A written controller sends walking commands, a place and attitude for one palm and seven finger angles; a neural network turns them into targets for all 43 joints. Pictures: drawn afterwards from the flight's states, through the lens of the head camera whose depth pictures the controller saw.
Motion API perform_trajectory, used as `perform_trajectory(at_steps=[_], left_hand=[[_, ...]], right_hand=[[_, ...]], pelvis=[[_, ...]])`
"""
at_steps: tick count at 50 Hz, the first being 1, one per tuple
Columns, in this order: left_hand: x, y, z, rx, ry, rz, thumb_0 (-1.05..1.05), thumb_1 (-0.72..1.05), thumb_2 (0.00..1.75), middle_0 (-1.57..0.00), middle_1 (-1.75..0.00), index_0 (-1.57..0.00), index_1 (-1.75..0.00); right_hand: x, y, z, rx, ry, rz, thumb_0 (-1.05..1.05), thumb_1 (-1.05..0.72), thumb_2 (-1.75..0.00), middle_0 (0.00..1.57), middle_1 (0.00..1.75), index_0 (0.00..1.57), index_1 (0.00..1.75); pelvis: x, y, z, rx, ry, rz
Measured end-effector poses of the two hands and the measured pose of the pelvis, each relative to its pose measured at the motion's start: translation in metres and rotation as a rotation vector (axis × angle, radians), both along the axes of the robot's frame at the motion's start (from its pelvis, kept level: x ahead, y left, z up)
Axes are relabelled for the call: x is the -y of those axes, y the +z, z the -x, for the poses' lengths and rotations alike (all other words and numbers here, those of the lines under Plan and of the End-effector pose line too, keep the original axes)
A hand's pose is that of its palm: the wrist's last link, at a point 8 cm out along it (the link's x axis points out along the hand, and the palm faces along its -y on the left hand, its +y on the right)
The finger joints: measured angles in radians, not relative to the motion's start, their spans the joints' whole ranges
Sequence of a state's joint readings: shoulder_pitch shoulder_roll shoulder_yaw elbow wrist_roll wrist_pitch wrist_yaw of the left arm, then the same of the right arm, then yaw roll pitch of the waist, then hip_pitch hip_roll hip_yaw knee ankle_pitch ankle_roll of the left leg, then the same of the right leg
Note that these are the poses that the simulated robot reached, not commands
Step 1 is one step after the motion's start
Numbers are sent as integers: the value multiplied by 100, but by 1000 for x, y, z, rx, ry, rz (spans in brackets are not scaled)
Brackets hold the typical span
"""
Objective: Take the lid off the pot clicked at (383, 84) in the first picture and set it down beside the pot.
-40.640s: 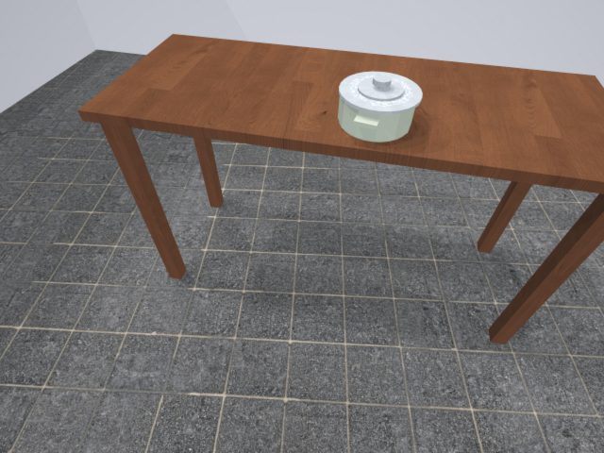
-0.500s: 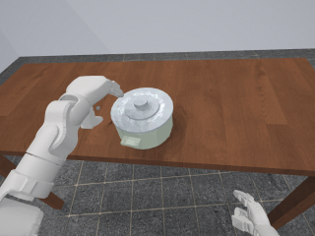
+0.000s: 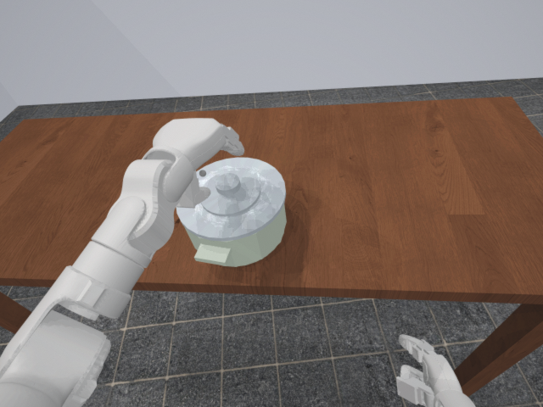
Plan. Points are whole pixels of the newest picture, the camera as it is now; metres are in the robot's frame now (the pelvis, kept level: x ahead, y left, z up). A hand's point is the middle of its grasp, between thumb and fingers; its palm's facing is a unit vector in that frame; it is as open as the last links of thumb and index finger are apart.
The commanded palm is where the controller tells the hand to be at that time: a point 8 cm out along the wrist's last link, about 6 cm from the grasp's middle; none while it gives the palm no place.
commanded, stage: move the open hand above the knob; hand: left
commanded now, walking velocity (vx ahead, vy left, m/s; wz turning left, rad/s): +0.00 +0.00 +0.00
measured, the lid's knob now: (227, 184) +0.44 +0.10 +0.10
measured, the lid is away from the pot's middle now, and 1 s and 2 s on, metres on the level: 0.01 0.01 0.01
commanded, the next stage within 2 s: lower the open fingers around the knob in 0.90 s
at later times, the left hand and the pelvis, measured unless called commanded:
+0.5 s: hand (217, 162) +0.42 +0.10 +0.17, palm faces -0.16 -0.05 -0.99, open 10.2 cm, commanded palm +0.39 +0.11 +0.23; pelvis +0.01 -0.01 +0.00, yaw -1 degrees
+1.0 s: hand (212, 164) +0.41 +0.10 +0.17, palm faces -0.15 -0.03 -0.99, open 10.2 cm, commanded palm +0.39 +0.11 +0.23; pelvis +0.00 +0.00 +0.00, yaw +0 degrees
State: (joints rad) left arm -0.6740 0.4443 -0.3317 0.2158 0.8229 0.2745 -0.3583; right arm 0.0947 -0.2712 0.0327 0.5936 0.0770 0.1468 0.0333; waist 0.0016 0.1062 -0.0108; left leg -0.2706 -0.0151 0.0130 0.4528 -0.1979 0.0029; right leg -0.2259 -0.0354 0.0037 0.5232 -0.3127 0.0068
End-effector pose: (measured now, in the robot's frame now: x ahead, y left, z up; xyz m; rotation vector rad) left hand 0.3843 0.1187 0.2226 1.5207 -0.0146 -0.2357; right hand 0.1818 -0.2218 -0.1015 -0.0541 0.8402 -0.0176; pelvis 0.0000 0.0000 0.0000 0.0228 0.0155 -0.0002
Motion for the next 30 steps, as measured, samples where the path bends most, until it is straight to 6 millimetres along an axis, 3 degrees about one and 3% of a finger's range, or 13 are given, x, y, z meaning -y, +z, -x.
perform_trajectory(at_steps=[15, 30], left_hand=[[24, 2, -26, -14, 17, 1, 0, -34, 152, -86, -8, -85, -8], [12, -2, -20, -22, 32, 2, 0, -34, 152, -86, -8, -85, -8]], right_hand=[[15, -5, 9, -36, -41, 11, 1, -91, -90, 20, 30, 20, 30], [17, -4, 7, -34, -45, 12, 1, -91, -90, 20, 30, 19, 30]], pelvis=[[6, 0, -5, -13, -4, -3], [5, 0, -7, -9, -4, -3]])
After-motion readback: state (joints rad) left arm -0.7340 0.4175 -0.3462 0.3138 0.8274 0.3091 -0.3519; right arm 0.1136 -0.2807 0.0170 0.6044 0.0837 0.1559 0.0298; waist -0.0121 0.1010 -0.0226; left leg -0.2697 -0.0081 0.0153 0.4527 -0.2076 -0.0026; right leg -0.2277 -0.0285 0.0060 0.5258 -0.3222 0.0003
